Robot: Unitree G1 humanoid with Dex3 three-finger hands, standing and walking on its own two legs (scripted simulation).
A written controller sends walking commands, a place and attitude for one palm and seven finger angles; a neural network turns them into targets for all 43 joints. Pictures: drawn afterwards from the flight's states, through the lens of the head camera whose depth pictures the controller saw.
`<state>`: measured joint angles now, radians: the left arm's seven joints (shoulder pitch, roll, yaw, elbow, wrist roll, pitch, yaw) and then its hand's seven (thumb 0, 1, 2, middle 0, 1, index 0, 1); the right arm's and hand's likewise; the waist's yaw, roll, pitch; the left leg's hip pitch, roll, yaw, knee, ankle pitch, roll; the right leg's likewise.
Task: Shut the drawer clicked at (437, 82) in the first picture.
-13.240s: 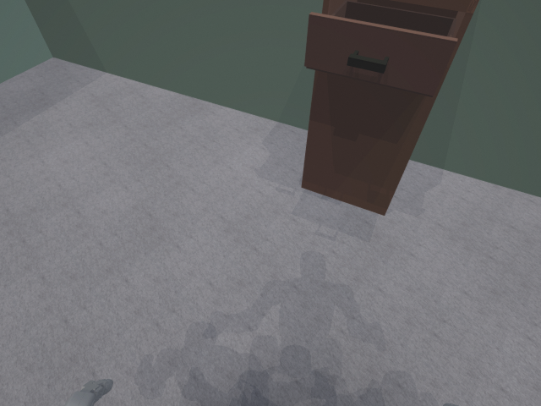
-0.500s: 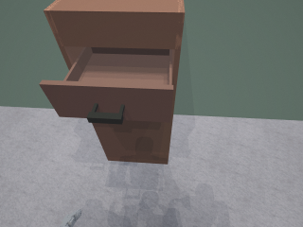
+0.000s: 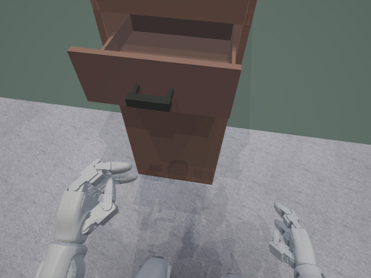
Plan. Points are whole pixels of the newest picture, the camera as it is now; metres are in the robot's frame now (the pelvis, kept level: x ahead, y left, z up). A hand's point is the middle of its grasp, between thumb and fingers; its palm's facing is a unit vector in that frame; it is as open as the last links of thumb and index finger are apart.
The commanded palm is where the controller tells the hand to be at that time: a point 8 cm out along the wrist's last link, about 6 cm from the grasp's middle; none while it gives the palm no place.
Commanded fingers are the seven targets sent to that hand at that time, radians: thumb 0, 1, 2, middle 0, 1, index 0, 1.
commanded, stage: raise the hand and make a fist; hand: left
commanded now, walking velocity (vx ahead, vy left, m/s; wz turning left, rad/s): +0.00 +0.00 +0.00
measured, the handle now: (151, 96) +0.48 +0.14 +0.13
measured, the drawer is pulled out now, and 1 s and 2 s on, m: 0.20 0.20 0.20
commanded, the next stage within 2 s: bring the fist close to the handle in 1.30 s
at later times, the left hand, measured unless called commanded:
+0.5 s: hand (134, 175) +0.26 +0.12 +0.15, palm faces -0.13 -0.99 -0.06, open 3.1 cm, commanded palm +0.24 +0.19 +0.17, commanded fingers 0.00 0.90 0.90 -1.32 -1.51 -1.32 -1.51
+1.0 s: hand (125, 123) +0.29 +0.13 +0.24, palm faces -0.04 -1.00 -0.07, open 3.2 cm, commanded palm +0.26 +0.17 +0.22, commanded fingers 0.00 0.90 0.90 -1.40 -1.60 -1.40 -1.60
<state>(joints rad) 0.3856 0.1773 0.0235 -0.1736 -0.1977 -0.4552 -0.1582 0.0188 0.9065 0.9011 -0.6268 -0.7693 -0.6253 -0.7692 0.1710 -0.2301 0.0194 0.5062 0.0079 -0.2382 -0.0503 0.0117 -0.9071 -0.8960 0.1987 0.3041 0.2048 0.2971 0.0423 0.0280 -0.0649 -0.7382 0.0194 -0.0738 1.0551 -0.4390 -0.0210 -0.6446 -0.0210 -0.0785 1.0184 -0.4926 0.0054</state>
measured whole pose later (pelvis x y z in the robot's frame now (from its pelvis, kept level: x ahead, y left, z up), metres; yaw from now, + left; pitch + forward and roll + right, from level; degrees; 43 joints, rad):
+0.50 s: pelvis +0.04 +0.01 +0.04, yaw -2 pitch +4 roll -1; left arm 0.40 0.19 -0.02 -0.34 -0.18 -0.10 -0.14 0.01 0.90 0.90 -1.13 -1.31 -1.13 -1.31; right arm 0.26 -0.27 0.01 0.54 0.03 -0.23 -0.06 0.02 -0.91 -0.90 0.20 0.30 0.20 0.30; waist 0.01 0.05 -0.06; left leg -0.49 0.01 -0.01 0.81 -0.39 0.00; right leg -0.43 -0.03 -0.03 0.79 -0.44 0.02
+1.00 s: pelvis +0.05 -0.01 +0.06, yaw -1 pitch -1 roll +0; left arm 0.19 0.20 0.09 -0.46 -0.23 0.21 -0.12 0.01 0.90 0.90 -1.40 -1.60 -1.40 -1.60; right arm 0.19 -0.22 0.08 0.57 0.03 -0.17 -0.05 0.02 -0.90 -0.90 0.20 0.30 0.21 0.30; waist 0.06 0.05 -0.06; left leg -0.27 0.01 -0.02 0.61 -0.32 -0.02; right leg -0.22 -0.03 -0.03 0.62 -0.38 0.00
